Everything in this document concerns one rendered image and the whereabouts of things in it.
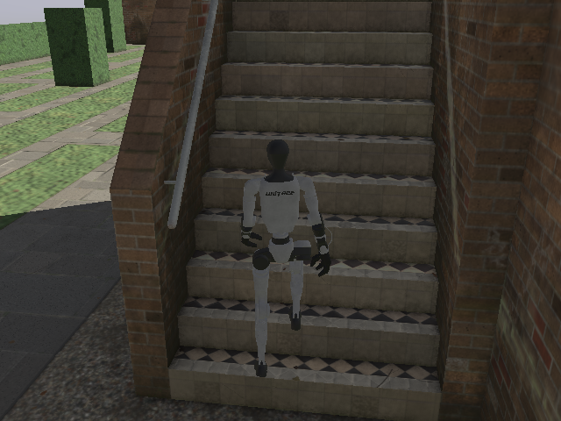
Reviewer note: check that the robot left thigh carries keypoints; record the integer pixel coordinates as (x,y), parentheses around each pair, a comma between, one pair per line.
(260,271)

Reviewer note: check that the right robot forearm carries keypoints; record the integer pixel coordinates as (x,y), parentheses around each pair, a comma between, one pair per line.
(320,237)

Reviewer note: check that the right robot shin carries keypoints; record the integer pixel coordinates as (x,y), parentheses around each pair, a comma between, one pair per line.
(296,286)

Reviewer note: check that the robot right hand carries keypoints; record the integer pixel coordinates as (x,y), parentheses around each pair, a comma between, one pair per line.
(325,263)

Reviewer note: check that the right robot upper arm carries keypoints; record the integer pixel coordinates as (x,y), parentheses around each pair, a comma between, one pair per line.
(311,201)

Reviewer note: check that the left robot forearm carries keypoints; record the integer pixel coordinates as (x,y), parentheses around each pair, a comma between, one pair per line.
(245,231)

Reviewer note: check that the left robot upper arm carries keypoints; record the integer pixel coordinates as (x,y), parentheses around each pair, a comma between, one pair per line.
(250,189)

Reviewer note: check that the robot left hand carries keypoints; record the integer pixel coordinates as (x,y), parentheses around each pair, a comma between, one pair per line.
(249,243)

